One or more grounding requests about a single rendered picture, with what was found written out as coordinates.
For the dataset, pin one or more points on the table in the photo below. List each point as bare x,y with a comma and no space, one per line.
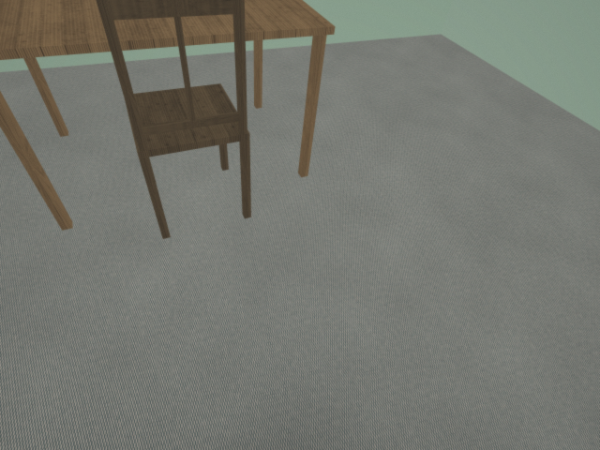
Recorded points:
38,28

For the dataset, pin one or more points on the chair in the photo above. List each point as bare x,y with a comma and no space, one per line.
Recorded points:
176,120

